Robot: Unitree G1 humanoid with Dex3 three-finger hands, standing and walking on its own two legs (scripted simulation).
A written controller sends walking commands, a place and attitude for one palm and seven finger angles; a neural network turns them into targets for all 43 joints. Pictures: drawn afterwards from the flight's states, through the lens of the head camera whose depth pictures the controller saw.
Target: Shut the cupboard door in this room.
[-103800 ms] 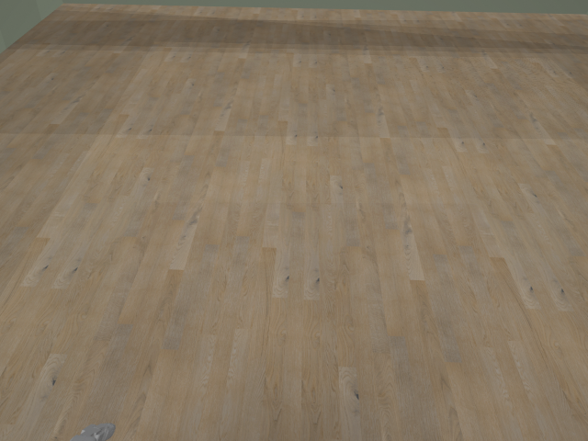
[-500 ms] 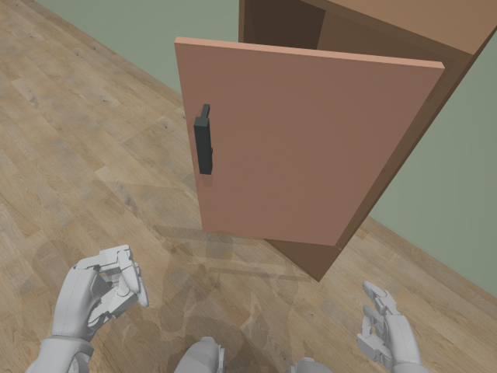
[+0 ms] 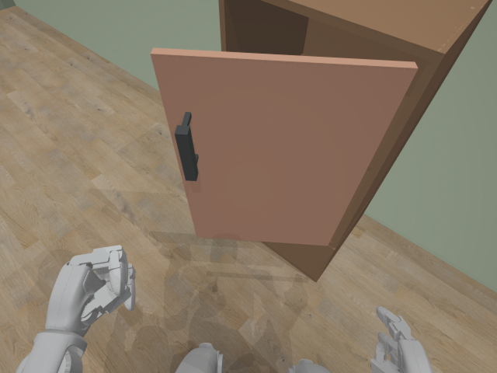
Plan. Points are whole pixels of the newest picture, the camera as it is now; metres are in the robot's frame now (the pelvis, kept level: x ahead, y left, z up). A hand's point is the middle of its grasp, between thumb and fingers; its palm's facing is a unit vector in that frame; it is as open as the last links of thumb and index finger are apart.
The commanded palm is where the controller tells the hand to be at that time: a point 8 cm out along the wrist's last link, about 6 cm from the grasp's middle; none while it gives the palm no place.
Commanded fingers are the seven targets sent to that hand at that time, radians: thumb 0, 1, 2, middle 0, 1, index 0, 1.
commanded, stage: raise the hand and make a fist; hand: left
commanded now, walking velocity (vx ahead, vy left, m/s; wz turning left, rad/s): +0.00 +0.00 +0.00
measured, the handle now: (189, 147) +0.50 +0.14 +0.06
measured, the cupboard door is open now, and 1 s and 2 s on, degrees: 36 36 36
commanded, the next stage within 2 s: bring the fist close to the handle in 0.16 s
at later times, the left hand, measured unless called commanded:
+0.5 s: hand (152, 271) +0.25 +0.15 +0.06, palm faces -0.05 -1.00 -0.03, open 3.1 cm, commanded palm +0.24 +0.21 +0.06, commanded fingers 0.00 0.90 0.90 -1.30 -1.50 -1.30 -1.50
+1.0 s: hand (192, 220) +0.33 +0.11 +0.06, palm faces -0.05 -1.00 -0.02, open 3.1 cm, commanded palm +0.32 +0.17 +0.06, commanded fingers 0.00 0.90 0.90 -1.30 -1.50 -1.30 -1.50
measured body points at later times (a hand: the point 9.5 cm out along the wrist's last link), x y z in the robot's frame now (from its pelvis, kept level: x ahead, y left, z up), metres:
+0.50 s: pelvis +0.00 -0.01 -0.01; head +0.05 -0.01 +0.44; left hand +0.25 +0.21 +0.06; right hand +0.18 -0.24 -0.08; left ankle +0.04 +0.11 -0.66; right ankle +0.01 -0.12 -0.66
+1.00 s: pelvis +0.00 -0.01 +0.00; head +0.06 -0.01 +0.45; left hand +0.33 +0.17 +0.07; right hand +0.14 -0.25 -0.10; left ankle +0.04 +0.11 -0.66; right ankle +0.01 -0.12 -0.66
